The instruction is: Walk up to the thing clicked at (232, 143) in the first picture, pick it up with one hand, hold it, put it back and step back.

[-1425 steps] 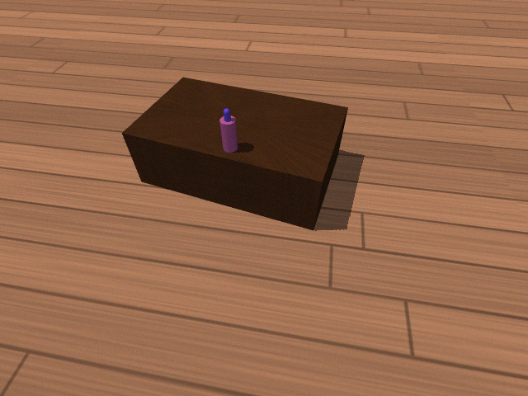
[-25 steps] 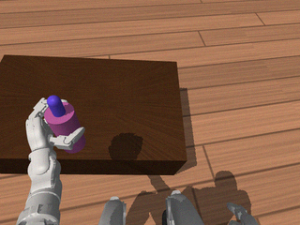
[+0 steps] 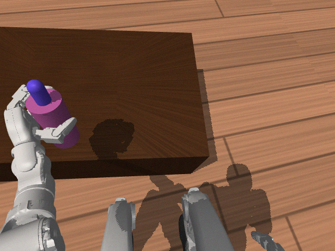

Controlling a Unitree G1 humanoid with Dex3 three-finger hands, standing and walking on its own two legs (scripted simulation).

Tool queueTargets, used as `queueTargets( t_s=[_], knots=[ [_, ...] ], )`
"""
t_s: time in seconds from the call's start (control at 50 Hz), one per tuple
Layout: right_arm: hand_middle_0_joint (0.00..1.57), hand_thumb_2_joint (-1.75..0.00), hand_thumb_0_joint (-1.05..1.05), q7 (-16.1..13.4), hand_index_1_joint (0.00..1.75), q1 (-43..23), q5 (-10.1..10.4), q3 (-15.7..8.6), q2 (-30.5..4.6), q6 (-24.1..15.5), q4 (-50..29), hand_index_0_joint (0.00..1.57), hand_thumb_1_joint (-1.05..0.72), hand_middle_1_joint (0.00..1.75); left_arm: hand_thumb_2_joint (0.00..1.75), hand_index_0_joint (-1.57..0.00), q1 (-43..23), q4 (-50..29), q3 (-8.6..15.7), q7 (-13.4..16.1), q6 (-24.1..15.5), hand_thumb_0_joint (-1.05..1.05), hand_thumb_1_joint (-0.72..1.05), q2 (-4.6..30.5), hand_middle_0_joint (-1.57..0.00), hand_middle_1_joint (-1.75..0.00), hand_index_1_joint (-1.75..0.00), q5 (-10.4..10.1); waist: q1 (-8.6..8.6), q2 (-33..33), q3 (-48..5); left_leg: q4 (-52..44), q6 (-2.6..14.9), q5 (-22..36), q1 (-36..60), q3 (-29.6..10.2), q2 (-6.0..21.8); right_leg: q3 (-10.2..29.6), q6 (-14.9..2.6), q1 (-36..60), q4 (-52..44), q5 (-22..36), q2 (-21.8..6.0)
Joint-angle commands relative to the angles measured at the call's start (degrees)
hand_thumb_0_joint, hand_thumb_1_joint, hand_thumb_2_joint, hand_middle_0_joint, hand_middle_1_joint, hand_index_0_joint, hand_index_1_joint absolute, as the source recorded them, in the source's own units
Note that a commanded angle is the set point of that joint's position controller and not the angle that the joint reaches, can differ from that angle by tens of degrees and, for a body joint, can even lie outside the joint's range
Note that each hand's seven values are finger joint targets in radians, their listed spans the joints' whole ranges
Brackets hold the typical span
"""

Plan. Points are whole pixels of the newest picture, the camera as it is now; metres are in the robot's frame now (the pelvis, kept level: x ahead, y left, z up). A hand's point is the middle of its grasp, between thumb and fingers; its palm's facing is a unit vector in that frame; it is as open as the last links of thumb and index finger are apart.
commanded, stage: crouch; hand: left
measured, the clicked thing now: (52, 114) +0.44 +0.24 +0.00
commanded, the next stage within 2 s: lower in 0.38 s
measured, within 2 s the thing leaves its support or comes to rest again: neither
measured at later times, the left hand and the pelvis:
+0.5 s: hand (57, 119) +0.45 +0.25 -0.05, palm faces +0.31 -0.95 -0.04, open 10.1 cm; pelvis -0.01 +0.00 -0.04, yaw +0 degrees
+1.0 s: hand (65, 128) +0.45 +0.25 -0.11, palm faces +0.29 -0.95 -0.04, open 10.1 cm; pelvis -0.02 +0.00 -0.09, yaw +0 degrees
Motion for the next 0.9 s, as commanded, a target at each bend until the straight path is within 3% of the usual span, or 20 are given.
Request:
queueTargets(
  t_s=[0.0, 0.08, 0.1, 0.12, 0.16, 0.18, 0.22, 0.24, 0.28, 0.3, 0.38, 0.44, 0.48, 0.54, 0.58, 0.7, 0.72, 0.76, 0.8, 0.88],
  knots=[
    [0.20, -0.91, 0.00, -0.88, 0.30, 5.80, -0.04, -3.32, -10.86, -1.50, -3.63, 0.20, -0.92, 0.30, 1.23, -1.32, -24.78, -17.59, 1.62, -0.80, -6.15, 0.00, 0.15, 15.98, -1.30, -1.39, -1.39, -1.52, 0.94, 9.54, -34.39, -10.77, 2.41, 15.86, 18.70, 2.70, -0.53, -1.88, -4.25, 17.60, -7.18, 11.81, 0.82],
    [0.20, -0.91, 0.00, -0.90, 0.30, 6.41, -0.12, -3.14, -10.90, -1.58, -3.45, 0.20, -0.92, 0.30, 1.23, -1.30, -25.92, -17.22, 1.35, -0.78, -5.33, 0.00, 0.13, 15.79, -1.29, -1.38, -1.38, -1.32, 0.42, 10.06, -35.28, -9.52, 2.41, 16.18, 17.83, 2.49, -0.69, -1.97, -4.33, 15.95, -5.76, 12.04, 0.63],
    [0.20, -0.91, 0.00, -0.95, 0.30, 5.62, 0.05, -3.07, -11.09, -1.52, -3.56, 0.20, -0.92, 0.30, 1.23, -1.29, -22.41, -13.40, 0.99, -0.94, -4.72, 0.00, 0.15, 14.59, -1.28, -1.37, -1.38, -1.49, 0.85, 9.41, -33.71, -9.77, 2.33, 15.87, 18.10, 2.09, -0.57, -2.18, -4.39, 14.32, -5.44, 11.16, 0.64],
    [0.20, -0.91, 0.00, -1.03, 0.30, 6.28, -0.05, -3.19, -11.18, -1.54, -3.49, 0.20, -0.92, 0.30, 1.24, -1.30, -25.72, -19.06, 1.60, -0.84, -5.14, 0.00, 0.16, 16.85, -1.29, -1.38, -1.39, -1.35, 1.00, 10.83, -36.64, -9.07, 2.34, 17.19, 18.26, 2.53, -0.64, -1.92, -4.41, 15.58, -5.22, 12.50, 0.65],
    [0.20, -0.91, 0.00, -1.06, 0.30, 6.61, -0.08, -3.03, -11.14, -1.43, -3.32, 0.20, -0.92, 0.30, 1.24, -1.29, -24.30, -16.10, 1.79, -0.90, -4.27, 0.00, 0.15, 16.31, -1.28, -1.37, -1.38, -1.20, 0.66, 9.79, -37.35, -7.65, 2.51, 19.91, 18.14, 2.40, -0.64, -2.06, -4.37, 15.39, -4.17, 14.70, 0.52],
    [0.20, -0.91, 0.00, -1.07, 0.30, 6.44, -0.08, -2.84, -10.97, -1.55, -3.17, 0.20, -0.92, 0.30, 1.22, -1.28, -24.88, -16.84, 1.05, -1.07, -4.18, 0.00, 0.14, 15.63, -1.27, -1.36, -1.37, -1.45, 0.66, 10.01, -36.35, -7.37, 2.52, 19.60, 16.86, 2.62, -0.74, -1.88, -4.32, 15.47, -3.98, 14.75, 0.48],
    [0.20, -0.91, 0.00, -1.08, 0.30, 6.34, 0.03, -2.86, -10.87, -1.51, -3.41, 0.20, -0.93, 0.30, 1.23, -1.29, -24.73, -16.21, 3.05, -0.60, -3.96, 0.00, 0.11, 17.49, -1.28, -1.37, -1.38, -1.49, 0.76, 8.80, -36.23, -6.99, 2.78, 17.04, 14.70, 2.80, -0.88, -1.75, -4.09, 15.82, -4.04, 12.95, 0.51],
    [0.20, -0.91, 0.00, -1.07, 0.30, 6.45, 0.07, -2.80, -10.85, -1.42, -3.17, 0.20, -0.93, 0.30, 1.23, -1.28, -24.27, -14.70, 1.91, -0.61, -3.77, 0.00, 0.12, 15.95, -1.27, -1.36, -1.37, -1.28, 0.37, 8.30, -34.55, -7.16, 2.70, 16.50, 14.24, 2.58, -0.83, -1.97, -4.23, 14.29, -3.78, 12.28, 0.44],
    [0.20, -0.91, 0.00, -1.08, 0.30, 5.78, 0.08, -2.79, -10.74, -1.29, -3.74, 0.20, -0.93, 0.30, 1.23, -1.27, -25.63, -17.45, 3.26, -0.20, -4.04, 0.00, 0.10, 18.37, -1.26, -1.36, -1.37, -0.97, 1.19, 9.07, -35.92, -6.90, 2.83, 14.27, 13.47, 3.16, -1.06, -1.53, -4.09, 15.31, -4.06, 10.83, 0.45],
    [0.20, -0.91, 0.00, -1.08, 0.30, 6.15, 0.15, -2.79, -10.86, -1.28, -3.76, 0.20, -0.92, 0.30, 1.22, -1.27, -24.32, -15.58, 1.94, -0.41, -3.51, 0.00, 0.10, 16.78, -1.26, -1.36, -1.37, -0.72, 0.32, 8.48, -35.90, -6.56, 2.84, 15.71, 13.84, 2.94, -0.92, -1.85, -4.19, 14.80, -3.65, 11.91, 0.47],
    [0.20, -0.91, 0.00, -1.09, 0.30, 6.65, 0.04, -2.53, -11.00, -1.36, -3.69, 0.20, -0.93, 0.30, 1.23, -1.27, -26.23, -17.67, 2.93, -0.77, -3.62, 0.00, 0.12, 18.12, -1.26, -1.36, -1.36, -1.09, 0.56, 9.13, -37.56, -4.65, 2.90, 18.36, 12.78, 2.94, -1.08, -1.68, -4.19, 14.45, -1.93, 14.09, 0.36],
    [0.20, -0.91, 0.00, -1.16, 0.30, 6.37, 0.12, -2.64, -10.80, -1.44, -3.82, 0.20, -0.93, 0.30, 1.23, -1.26, -26.19, -16.61, 2.64, -0.73, -3.27, 0.00, 0.11, 17.69, -1.25, -1.35, -1.36, -0.80, 0.21, 7.44, -35.51, -4.59, 3.22, 13.33, 9.77, 3.45, -1.19, -1.25, -3.95, 14.05, -2.75, 10.59, 0.40],
    [0.20, -0.91, 0.00, -1.23, 0.30, 6.01, 0.23, -2.59, -10.84, -1.51, -3.90, 0.20, -0.93, 0.30, 1.21, -1.29, -26.47, -16.92, 3.31, -0.76, -3.23, 0.00, 0.09, 19.36, -1.28, -1.38, -1.38, -0.67, 0.41, 8.42, -34.88, -5.09, 3.08, 10.68, 9.18, 3.50, -1.24, -1.08, -3.93, 13.88, -2.80, 8.22, 0.38],
    [0.20, -0.91, 0.00, -1.14, 0.30, 5.92, 0.19, -2.39, -10.98, -1.70, -3.72, 0.20, -0.93, 0.30, 1.23, -1.31, -24.80, -12.81, 2.22, -1.03, -2.85, 0.00, 0.14, 16.61, -1.30, -1.40, -1.40, -0.66, -0.49, 7.85, -33.63, -3.21, 3.03, 12.87, 8.15, 2.93, -1.18, -1.89, -4.14, 10.05, -0.45, 9.63, 0.45],
    [0.20, -0.91, 0.00, -1.09, 0.30, 5.92, 0.15, -2.06, -11.23, -1.79, -3.60, 0.20, -0.93, 0.30, 1.24, -1.31, -23.34, -11.78, 2.90, -1.33, -3.53, 0.00, 0.14, 16.78, -1.30, -1.40, -1.41, -0.99, 0.04, 7.64, -32.98, -2.00, 3.01, 14.39, 7.20, 2.86, -1.18, -1.97, -4.23, 8.12, 1.12, 10.45, 0.32],
    [0.20, -0.91, 0.00, -0.64, 0.30, 6.69, -0.55, -2.10, -11.84, -1.83, -4.25, 0.20, -0.92, 0.30, 1.28, -1.32, -26.91, -15.25, 3.70, -1.89, -5.13, 0.00, 0.17, 19.62, -1.31, -1.43, -1.43, -0.39, 0.30, 10.31, -37.99, 0.91, 2.98, 15.06, 6.19, 3.52, -1.45, -1.45, -4.22, 7.67, 3.93, 11.20, 0.33],
    [0.20, -0.91, 0.00, -0.72, 0.30, 6.64, -0.60, -2.24, -12.08, -1.77, -4.17, 0.20, -0.92, 0.30, 1.28, -1.31, -26.24, -15.53, 4.86, -1.83, -5.09, 0.00, 0.18, 21.03, -1.30, -1.42, -1.43, -0.19, 0.84, 10.68, -39.40, 1.21, 2.93, 15.75, 6.89, 3.46, -1.45, -1.56, -4.23, 7.78, 4.39, 11.61, 0.35],
    [0.20, -0.91, 0.00, -0.75, 0.30, 6.61, -0.55, -2.21, -12.08, -1.81, -4.13, 0.20, -0.92, 0.30, 1.27, -1.29, -28.07, -16.62, 3.70, -2.16, -5.07, 0.00, 0.19, 19.97, -1.28, -1.40, -1.41, -0.51, -0.04, 10.64, -39.55, 1.98, 2.93, 14.93, 6.37, 3.42, -1.50, -1.65, -4.16, 7.31, 5.04, 11.15, 0.25],
    [0.20, -0.91, 0.00, -0.84, 0.30, 6.63, -0.40, -2.36, -12.34, -1.76, -3.99, 0.20, -0.93, 0.30, 1.27, -1.29, -28.44, -17.22, 5.11, -2.15, -4.90, 0.00, 0.17, 21.55, -1.29, -1.40, -1.41, -0.84, 0.38, 10.36, -40.02, 2.58, 3.00, 13.85, 5.18, 3.58, -1.52, -1.57, -4.04, 6.78, 5.67, 10.26, 0.28],
    [0.20, -0.91, 0.00, -0.92, 0.30, 6.85, -0.53, -2.28, -12.62, -1.56, -3.69, 0.20, -0.93, 0.30, 1.26, -1.27, -27.91, -16.11, 4.84, -2.08, -4.02, 0.00, 0.14, 20.96, -1.27, -1.38, -1.39, -0.67, 0.04, 11.50, -40.87, 3.95, 2.83, 15.03, 6.16, 3.18, -1.40, -2.03, -4.21, 4.20, 7.66, 10.63, 0.10]
  ],
)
